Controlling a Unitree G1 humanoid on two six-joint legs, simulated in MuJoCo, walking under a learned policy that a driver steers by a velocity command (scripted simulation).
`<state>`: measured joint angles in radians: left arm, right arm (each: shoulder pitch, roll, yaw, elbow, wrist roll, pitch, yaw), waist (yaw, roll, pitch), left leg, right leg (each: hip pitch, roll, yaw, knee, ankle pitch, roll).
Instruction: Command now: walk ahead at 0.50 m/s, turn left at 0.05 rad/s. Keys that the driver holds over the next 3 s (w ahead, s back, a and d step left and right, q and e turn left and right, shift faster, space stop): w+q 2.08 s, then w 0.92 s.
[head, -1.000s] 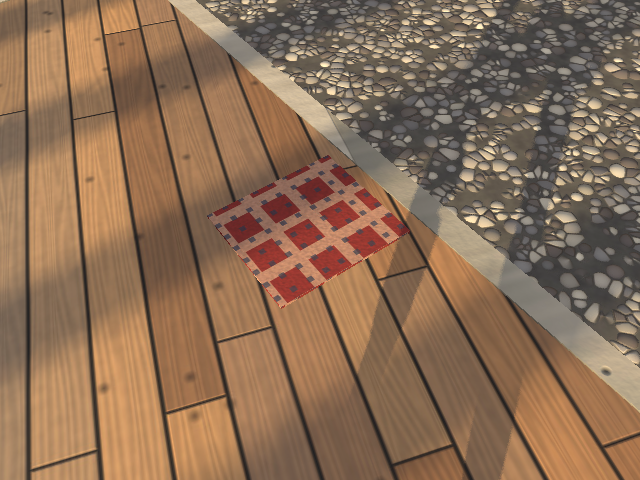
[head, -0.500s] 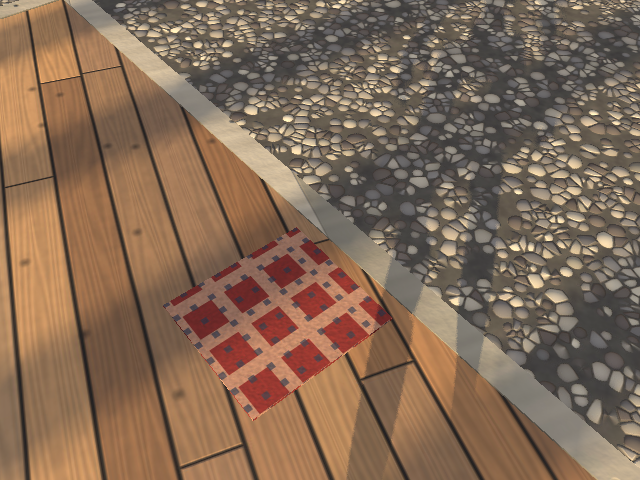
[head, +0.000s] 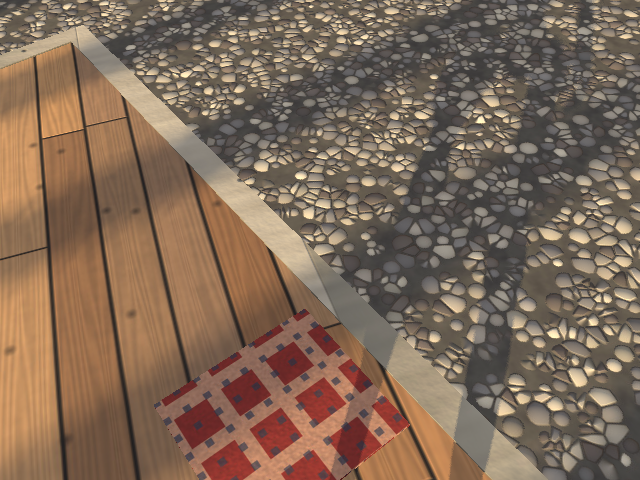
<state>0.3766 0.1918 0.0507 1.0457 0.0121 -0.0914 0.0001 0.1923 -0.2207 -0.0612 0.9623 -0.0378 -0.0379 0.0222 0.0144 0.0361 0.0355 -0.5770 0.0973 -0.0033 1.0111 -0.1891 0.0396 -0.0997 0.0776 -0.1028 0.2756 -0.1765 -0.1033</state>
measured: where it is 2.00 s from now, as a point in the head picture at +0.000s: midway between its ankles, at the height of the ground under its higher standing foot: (168, 313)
